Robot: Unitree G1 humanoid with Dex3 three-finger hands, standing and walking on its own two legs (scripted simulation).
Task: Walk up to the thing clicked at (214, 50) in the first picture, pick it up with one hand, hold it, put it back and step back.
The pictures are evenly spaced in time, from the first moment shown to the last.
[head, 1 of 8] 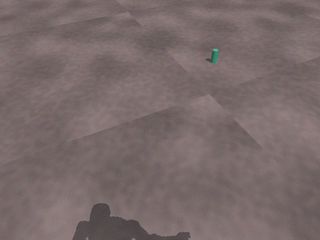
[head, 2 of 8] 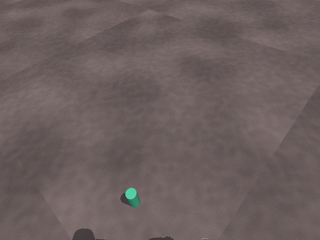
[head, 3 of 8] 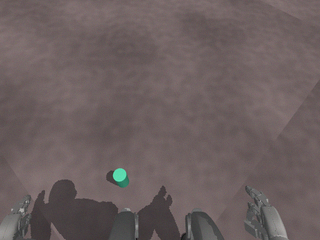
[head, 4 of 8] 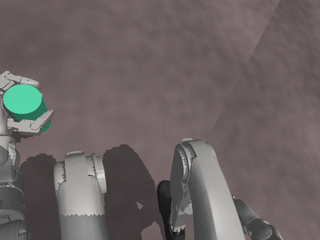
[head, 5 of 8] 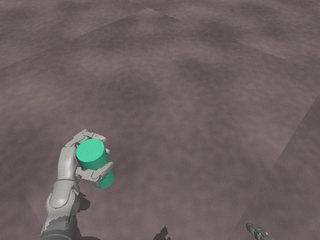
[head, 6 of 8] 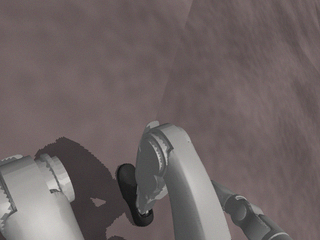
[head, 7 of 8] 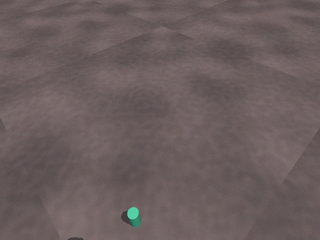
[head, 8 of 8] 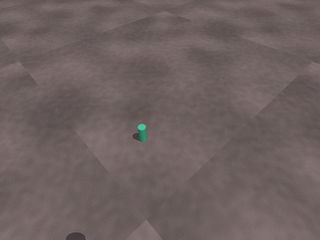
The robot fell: no
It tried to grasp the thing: yes
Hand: left
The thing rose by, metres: 0.68
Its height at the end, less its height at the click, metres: +0.00
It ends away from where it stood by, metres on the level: 0.01
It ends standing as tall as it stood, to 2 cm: yes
